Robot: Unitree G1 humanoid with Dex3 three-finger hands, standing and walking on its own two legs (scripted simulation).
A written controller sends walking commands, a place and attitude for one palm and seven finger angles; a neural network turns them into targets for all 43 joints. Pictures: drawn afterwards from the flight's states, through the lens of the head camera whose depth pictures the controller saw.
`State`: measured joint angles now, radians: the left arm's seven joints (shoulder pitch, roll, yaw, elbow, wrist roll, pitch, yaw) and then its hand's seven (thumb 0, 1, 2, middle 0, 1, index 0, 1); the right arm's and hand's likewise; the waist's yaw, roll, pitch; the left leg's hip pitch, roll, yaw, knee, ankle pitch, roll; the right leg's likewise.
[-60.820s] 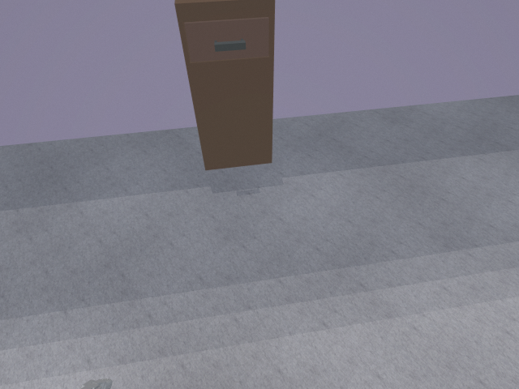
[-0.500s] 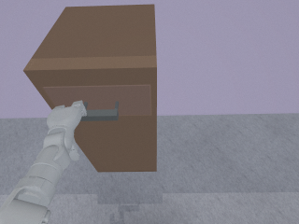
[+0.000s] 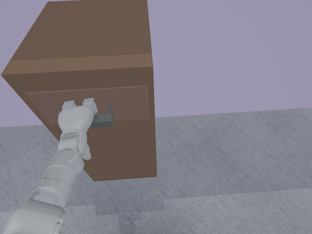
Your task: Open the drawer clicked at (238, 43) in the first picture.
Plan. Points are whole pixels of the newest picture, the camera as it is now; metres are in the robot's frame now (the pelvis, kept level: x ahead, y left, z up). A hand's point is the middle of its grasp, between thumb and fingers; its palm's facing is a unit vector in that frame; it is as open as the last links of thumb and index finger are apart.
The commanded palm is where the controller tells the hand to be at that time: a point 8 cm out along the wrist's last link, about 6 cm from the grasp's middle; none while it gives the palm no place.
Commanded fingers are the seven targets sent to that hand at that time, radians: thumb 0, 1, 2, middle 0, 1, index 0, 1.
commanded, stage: lower the fingers behind the handle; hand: left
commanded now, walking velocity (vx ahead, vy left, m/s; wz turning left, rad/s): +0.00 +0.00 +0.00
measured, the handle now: (92, 115) +0.47 +0.22 -0.01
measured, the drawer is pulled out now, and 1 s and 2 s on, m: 0.00 0.02 0.02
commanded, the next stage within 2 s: close the thumb around the handle in 1.04 s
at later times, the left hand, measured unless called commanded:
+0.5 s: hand (89, 137) +0.39 +0.21 -0.02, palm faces -0.02 -0.02 -1.00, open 13.9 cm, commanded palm +0.36 +0.21 +0.03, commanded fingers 0.00 -0.50 0.30 -0.30 -1.20 -0.30 -1.20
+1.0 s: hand (89, 139) +0.39 +0.21 -0.03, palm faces -0.01 -0.04 -1.00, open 13.8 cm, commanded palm +0.36 +0.21 +0.02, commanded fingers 0.00 -0.50 0.30 -0.30 -1.20 -0.30 -1.20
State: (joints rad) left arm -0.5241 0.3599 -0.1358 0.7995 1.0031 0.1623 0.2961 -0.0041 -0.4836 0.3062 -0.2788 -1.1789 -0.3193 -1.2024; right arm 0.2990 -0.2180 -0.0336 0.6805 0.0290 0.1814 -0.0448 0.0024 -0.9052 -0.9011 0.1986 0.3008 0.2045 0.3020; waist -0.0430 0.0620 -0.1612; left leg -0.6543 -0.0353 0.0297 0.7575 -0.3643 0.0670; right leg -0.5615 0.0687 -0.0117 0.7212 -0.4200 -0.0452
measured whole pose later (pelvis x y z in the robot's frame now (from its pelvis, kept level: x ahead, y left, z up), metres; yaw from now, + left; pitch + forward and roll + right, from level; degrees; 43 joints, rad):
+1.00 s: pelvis -0.01 +0.00 -0.02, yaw -1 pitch +19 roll -2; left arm -0.48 0.35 -0.08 0.84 1.08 0.05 0.46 0.00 -0.49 0.31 -0.25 -1.19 -0.31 -1.20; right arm 0.30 -0.24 -0.07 0.68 0.01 0.16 -0.02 0.00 -0.91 -0.90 0.20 0.30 0.20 0.30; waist -0.05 0.06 -0.21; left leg -0.82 -0.02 0.04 0.91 -0.42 0.07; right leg -0.73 0.09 -0.01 0.87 -0.47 -0.05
